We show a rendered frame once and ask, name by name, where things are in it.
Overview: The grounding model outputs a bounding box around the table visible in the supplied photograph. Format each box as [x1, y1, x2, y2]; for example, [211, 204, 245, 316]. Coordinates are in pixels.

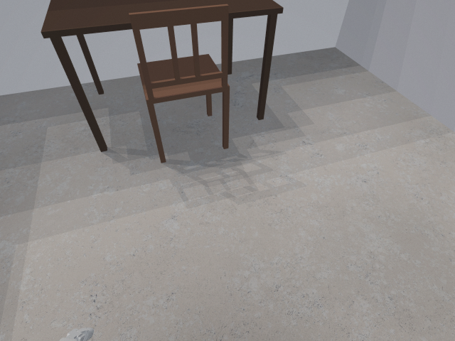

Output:
[41, 0, 283, 152]

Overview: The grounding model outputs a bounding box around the chair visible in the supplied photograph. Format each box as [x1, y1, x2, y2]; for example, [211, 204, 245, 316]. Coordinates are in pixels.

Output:
[129, 4, 230, 163]

